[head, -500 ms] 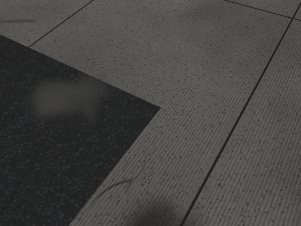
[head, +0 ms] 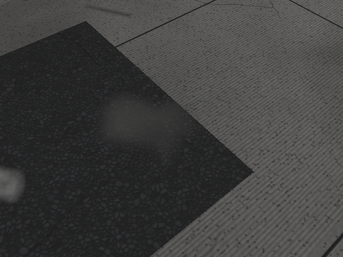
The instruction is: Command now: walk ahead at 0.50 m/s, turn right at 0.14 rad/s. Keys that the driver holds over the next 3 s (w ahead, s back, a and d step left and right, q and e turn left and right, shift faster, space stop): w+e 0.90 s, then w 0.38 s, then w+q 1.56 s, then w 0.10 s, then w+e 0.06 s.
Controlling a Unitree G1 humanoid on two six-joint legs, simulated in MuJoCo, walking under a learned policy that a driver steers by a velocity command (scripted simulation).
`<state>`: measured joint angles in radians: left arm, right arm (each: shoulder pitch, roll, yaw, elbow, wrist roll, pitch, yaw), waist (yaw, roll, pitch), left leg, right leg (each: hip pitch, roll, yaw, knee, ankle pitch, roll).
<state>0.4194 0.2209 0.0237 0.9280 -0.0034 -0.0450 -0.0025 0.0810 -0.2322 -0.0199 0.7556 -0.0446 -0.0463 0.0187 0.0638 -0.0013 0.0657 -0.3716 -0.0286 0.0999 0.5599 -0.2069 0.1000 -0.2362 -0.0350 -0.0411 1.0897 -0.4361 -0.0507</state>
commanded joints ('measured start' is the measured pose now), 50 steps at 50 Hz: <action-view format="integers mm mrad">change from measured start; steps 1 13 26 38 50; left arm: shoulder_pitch -20 -287 -30 -15 28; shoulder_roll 120 37 286 196 118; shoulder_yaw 36 25 113 82 53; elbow -64 -138 -100 -95 -144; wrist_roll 9 32 8 3 -5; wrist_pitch -8 31 33 -10 -32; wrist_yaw -1 -53 -12 -3 0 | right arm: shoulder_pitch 183 293 172 -18 361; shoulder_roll -112 -93 -128 -94 -276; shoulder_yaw -39 -34 -41 -27 -67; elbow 32 125 9 -71 -32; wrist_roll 19 29 26 1 -19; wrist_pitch -20 -62 -44 17 -43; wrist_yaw -17 -35 -21 -4 -39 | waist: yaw -83 -81 41 -15 -178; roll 54 66 -42 -56 139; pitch -74 41 -200 -28 -342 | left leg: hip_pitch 339 315 -388 -309 558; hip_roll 312 241 60 124 324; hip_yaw -288 49 -147 -102 -474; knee -318 -427 902 291 -151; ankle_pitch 261 399 -224 118 -159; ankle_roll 87 29 -84 -169 32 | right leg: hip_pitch -335 -430 442 127 -78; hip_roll -57 -51 -290 -52 91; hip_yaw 91 -2 654 321 225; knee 73 -274 -808 -873 -68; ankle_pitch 106 452 247 555 417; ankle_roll -17 13 -377 -196 -47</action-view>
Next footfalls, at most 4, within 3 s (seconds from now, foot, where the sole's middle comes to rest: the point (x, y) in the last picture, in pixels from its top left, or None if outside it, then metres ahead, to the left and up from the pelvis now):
0.46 right None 0.37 -0.13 -0.77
0.98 left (210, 192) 0.72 -0.10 -0.77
1.48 right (282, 180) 0.80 -0.41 -0.77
2.02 left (256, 120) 1.13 -0.33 -0.77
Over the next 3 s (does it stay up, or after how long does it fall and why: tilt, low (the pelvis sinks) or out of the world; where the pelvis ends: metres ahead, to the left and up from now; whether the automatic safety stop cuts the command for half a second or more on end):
stays up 1.47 -0.39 0.01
